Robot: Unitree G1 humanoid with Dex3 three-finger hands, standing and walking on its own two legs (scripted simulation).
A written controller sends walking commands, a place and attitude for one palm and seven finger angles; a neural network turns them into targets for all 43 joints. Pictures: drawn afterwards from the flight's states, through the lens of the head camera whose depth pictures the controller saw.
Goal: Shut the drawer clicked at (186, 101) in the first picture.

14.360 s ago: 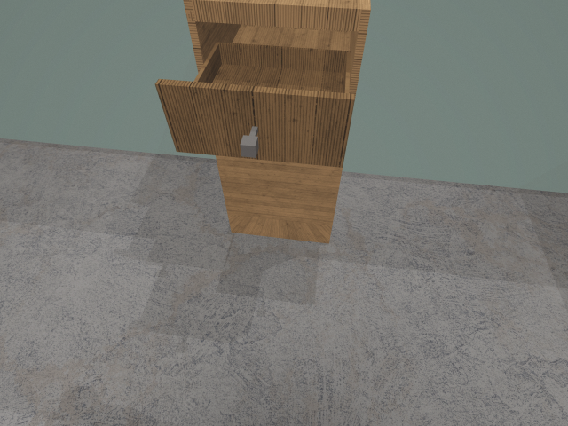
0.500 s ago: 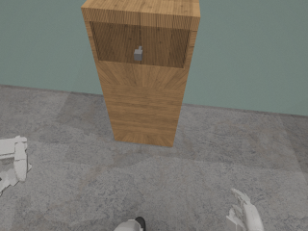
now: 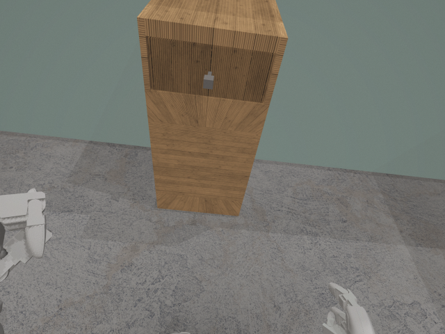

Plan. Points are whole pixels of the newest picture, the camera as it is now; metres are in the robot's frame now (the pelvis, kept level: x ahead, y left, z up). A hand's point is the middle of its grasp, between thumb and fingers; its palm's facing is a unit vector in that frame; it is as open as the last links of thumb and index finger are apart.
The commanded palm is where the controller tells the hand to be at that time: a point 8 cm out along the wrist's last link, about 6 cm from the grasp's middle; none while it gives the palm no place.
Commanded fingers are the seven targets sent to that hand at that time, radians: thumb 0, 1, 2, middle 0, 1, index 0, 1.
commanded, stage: stop stepping back and stand still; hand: left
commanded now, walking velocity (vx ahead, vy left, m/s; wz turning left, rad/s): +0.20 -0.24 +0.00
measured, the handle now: (209, 79) +0.82 +0.13 +0.05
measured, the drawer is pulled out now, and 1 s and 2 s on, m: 0.00 0.00 0.00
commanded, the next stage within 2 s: let the arm hang, fingers relaxed in 1.06 s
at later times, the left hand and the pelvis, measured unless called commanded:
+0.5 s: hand out of the picture +0.10 +0.30 +0.18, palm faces +0.41 -0.86 -0.30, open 3.3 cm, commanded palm +0.03 +0.33 +0.20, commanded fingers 0.00 0.90 0.90 -1.40 -1.60 -1.40 -1.60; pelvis -0.11 +0.06 +0.00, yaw -1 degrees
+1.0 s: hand out of the picture +0.07 +0.32 +0.19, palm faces +0.40 -0.82 -0.41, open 3.3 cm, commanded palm -0.01 +0.36 +0.20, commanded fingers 0.00 0.90 0.90 -1.40 -1.60 -1.40 -1.60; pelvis -0.13 +0.08 +0.02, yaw +2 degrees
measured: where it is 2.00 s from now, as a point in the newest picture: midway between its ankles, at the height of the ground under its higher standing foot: outside the picture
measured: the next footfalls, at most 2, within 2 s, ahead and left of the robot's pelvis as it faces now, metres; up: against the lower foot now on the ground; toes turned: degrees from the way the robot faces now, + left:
right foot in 0.28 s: -0.08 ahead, -0.08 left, +0.00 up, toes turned -9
left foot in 0.42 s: -0.05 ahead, +0.19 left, +0.00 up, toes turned +6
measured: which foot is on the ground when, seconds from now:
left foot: down 0.00-0.24, up 0.26-0.40, down 0.42-1.00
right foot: up 0.00-0.26, down 0.28-0.44, up 0.46-0.66, down 0.68-1.00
